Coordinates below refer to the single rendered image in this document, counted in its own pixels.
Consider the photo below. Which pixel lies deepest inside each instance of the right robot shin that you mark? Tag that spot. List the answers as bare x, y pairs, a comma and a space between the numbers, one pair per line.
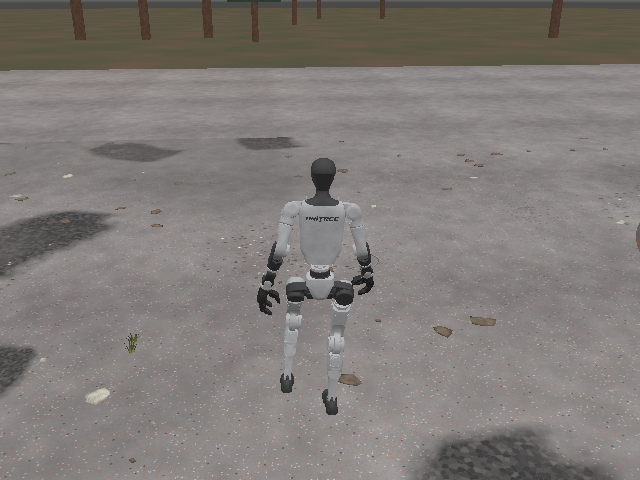
334, 369

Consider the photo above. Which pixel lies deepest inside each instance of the left robot upper arm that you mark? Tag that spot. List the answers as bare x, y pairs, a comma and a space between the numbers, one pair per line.
289, 211

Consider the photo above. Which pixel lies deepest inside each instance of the robot right hand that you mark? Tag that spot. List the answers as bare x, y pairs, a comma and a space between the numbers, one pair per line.
357, 280

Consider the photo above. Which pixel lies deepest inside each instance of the humanoid robot torso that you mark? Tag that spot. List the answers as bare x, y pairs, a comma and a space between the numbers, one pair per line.
321, 236

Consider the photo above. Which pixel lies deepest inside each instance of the left robot forearm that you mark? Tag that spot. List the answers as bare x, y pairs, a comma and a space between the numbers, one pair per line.
271, 271

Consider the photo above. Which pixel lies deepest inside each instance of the right robot upper arm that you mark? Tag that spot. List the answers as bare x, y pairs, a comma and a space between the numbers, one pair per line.
353, 212

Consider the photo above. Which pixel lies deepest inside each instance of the robot left hand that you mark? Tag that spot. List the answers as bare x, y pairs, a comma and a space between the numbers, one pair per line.
262, 299

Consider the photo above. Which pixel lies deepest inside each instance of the right robot forearm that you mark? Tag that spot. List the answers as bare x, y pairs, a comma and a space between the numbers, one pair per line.
365, 264

